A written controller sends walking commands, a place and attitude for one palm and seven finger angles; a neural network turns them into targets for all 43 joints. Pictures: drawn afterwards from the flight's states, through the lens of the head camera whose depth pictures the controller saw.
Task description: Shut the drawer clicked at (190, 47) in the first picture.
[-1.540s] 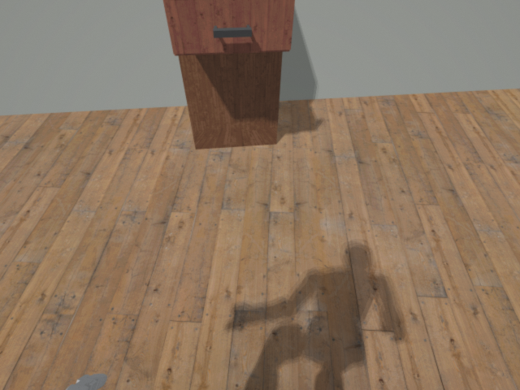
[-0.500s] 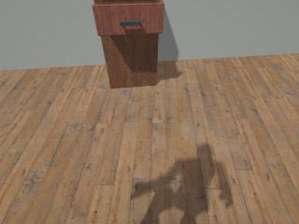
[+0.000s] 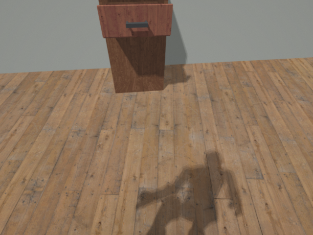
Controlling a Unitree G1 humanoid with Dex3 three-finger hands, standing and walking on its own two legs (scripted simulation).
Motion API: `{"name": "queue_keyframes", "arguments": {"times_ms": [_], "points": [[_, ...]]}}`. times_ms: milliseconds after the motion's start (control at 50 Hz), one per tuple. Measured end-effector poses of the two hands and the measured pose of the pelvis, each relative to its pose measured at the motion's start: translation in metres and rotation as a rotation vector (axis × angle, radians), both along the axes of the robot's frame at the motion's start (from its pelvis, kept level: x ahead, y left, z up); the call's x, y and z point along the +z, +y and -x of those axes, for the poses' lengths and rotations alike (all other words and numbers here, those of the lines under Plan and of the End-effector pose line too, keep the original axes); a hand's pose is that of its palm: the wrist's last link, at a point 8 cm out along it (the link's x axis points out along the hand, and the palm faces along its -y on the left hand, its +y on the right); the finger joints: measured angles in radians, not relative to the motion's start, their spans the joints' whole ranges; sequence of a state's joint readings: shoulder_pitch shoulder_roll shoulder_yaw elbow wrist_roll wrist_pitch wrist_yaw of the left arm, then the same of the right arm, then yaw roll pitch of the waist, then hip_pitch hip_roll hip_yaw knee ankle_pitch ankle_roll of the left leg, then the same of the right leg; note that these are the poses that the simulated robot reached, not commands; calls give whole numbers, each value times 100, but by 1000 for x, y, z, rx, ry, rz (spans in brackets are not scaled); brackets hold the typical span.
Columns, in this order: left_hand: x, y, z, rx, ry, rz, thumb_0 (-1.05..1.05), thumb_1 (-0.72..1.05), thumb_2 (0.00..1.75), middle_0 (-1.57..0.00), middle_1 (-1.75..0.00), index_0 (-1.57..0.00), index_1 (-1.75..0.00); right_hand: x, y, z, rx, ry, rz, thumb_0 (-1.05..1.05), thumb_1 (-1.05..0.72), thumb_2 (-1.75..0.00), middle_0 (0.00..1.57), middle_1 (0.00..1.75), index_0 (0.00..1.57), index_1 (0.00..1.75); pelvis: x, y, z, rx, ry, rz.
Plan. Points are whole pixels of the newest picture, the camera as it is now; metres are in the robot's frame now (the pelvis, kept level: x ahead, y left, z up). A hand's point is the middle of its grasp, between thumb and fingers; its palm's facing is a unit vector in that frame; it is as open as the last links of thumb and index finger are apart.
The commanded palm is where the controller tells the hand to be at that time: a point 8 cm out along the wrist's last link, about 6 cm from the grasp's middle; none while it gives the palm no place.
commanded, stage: look at it before walking up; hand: left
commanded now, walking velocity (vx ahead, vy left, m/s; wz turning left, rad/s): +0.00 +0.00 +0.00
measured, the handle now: (136, 23) +1.23 +0.20 +0.02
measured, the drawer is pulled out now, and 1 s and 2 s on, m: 0.30 0.30 0.30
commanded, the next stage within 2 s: walk to a spot facing it in 0.10 s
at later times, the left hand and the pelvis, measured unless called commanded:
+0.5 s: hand out of the picture +0.03 +0.20 -0.19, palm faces -0.02 -0.98 -0.19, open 7.4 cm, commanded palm none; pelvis +0.05 +0.01 -0.02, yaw -2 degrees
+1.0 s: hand (124, 171) +0.37 +0.15 -0.19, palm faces -0.14 -0.96 -0.24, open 7.3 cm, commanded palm none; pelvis +0.23 -0.04 -0.04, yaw -9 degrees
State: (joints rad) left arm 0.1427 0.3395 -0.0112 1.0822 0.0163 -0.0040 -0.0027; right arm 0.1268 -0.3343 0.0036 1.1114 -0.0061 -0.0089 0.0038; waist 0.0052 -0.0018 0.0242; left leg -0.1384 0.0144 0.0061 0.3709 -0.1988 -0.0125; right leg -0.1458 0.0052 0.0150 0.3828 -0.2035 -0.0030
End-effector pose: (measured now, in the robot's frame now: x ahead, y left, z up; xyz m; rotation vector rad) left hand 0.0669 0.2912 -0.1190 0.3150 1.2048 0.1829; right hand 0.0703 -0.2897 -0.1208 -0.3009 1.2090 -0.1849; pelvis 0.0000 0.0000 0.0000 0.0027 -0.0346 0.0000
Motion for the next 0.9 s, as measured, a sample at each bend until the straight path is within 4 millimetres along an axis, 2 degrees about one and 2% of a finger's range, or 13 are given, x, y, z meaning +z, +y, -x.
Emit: {"name": "queue_keyframes", "arguments": {"times_ms": [240, 320, 420, 520, 580, 620, 660, 720, 820, 900], "points": [[-1, 2, 4, 6, 16, -1, 0, 90, 89, -21, -30, -20, -30, 0, 2, -1, 6, 13, 0, 1, -90, -90, 20, 30, 20, 30, 0, 2, -1, 2, 4, 1], [-8, -6, 10, 17, 46, 18, 0, 90, 89, -21, -30, -20, -30, -7, 11, 4, -6, 32, -17, 0, -91, -90, 20, 30, 20, 30, -2, 2, -8, -11, 9, 1], [-26, -26, 26, 33, 123, 87, 0, 91, 89, -20, -30, -20, -30, -21, 30, 21, -45, 86, -66, 0, -91, -90, 20, 30, 20, 30, -9, 4, -27, -32, 22, 5], [-44, -45, 40, 74, 214, 155, 0, 91, 89, -20, -30, -20, -30, -35, 52, 35, -102, 165, -100, 0, -91, -90, 20, 30, 20, 30, -19, 9, -54, -41, 33, 23], [-52, -51, 43, 91, 274, 187, 0, 91, 89, -21, -30, -20, -30, -38, 67, 35, -144, 190, -105, 1, -91, -90, 20, 30, 20, 30, -24, 16, -74, -59, 39, 18], [-55, -52, 37, 73, 322, 197, 0, 91, 89, -21, -30, -20, -30, -38, 77, 34, -185, 175, -108, 1, -91, -90, 20, 30, 20, 30, -25, 19, -86, -90, 34, 10], [-54, -52, 17, 41, 344, 195, 0, 91, 89, -21, -30, -20, -30, -37, 87, 40, -227, 178, -113, 0, -91, -90, 20, 30, 20, 30, -24, 20, -99, -103, 25, 13], [-53, -54, -38, -3, 293, 192, 1, 91, 89, -21, -30, -20, -30, -31, 104, 57, -282, 255, -141, 0, -91, -90, 20, 30, 20, 30, -20, 15, -118, -114, 21, 13], [-44, -62, -161, -85, 117, 159, 1, 93, 89, -20, -30, -20, -30, -20, 124, 79, -355, 443, -205, 0, -91, -90, 20, 30, 20, 30, -19, 2, -155, -139, 28, 14], [-42, -78, -255, -154, -36, 123, 1, 93, 89, -20, -30, -20, -30, -25, 117, 72, -406, 549, -240, 0, -90, -90, 20, 30, 20, 30, -31, -18, -194, -161, 14, 15]]}}
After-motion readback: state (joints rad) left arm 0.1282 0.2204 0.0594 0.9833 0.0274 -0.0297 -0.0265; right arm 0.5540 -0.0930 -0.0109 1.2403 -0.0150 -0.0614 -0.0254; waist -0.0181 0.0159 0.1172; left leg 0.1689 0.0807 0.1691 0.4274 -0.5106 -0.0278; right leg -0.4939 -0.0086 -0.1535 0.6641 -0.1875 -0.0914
